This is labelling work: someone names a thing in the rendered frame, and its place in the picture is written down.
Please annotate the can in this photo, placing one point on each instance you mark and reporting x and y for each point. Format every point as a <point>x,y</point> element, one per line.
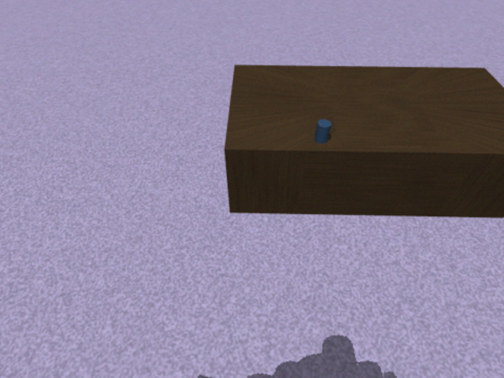
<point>322,132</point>

